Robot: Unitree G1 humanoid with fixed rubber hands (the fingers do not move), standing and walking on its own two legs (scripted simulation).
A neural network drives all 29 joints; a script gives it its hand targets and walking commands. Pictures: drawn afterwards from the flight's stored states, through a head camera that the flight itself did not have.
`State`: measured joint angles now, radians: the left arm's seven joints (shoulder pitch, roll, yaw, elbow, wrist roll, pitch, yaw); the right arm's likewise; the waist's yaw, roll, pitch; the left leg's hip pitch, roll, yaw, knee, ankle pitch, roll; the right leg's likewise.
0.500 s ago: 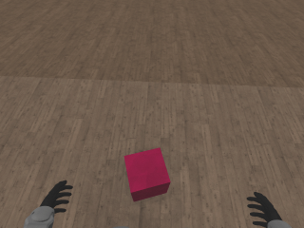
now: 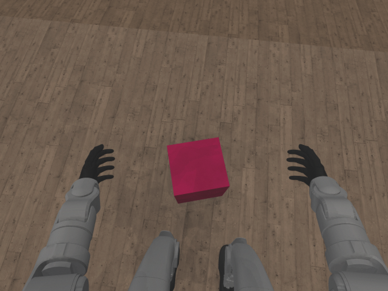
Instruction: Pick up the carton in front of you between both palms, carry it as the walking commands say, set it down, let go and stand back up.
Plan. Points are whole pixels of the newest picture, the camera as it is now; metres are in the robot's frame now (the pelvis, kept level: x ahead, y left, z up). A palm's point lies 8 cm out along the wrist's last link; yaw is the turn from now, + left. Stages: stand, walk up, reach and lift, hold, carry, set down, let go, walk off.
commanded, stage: reach and lift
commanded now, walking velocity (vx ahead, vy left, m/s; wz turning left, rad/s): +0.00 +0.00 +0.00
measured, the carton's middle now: (196, 172) +0.46 +0.04 -0.58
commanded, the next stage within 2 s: none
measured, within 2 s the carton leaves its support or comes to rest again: neither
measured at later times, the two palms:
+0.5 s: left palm (122, 140) +0.43 +0.23 -0.14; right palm (270, 117) +0.52 -0.15 -0.14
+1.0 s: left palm (139, 165) +0.42 +0.23 -0.35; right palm (251, 151) +0.50 -0.15 -0.36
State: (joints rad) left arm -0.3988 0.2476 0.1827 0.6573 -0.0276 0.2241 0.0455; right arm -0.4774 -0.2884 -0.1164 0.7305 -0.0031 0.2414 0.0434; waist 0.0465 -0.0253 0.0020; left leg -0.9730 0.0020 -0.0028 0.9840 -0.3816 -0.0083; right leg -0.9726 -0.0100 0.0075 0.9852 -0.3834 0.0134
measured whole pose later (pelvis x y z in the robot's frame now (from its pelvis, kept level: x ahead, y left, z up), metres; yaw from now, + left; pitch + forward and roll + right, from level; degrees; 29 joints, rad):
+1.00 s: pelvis -0.05 -0.01 -0.20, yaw +2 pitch +52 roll +3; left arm -1.07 0.16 0.38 0.82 -0.07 0.08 0.11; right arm -1.28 -0.38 -0.12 1.02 0.02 0.11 -0.02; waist 0.11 -0.03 -0.03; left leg -2.09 0.00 0.01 1.70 -0.51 -0.03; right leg -2.12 0.01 0.04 1.73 -0.51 0.00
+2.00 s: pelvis -0.08 -0.01 -0.32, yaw +3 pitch +37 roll +3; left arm -1.43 0.20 0.20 1.10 -0.20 0.04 0.18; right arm -1.62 -0.40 0.09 1.30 0.19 0.06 -0.08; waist 0.10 0.01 0.38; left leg -2.23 -0.02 0.00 2.11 -0.53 -0.05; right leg -2.26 0.00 0.04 2.15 -0.55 0.00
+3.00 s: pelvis -0.07 +0.00 -0.19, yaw +0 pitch +42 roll +0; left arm -0.92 -0.07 0.52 0.53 0.18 0.38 0.08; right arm -1.01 -0.03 -0.35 0.72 -0.21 0.41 -0.02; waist 0.05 -0.01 -0.19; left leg -1.96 -0.05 -0.05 1.70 -0.49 -0.04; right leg -1.96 0.05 0.04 1.71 -0.49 0.03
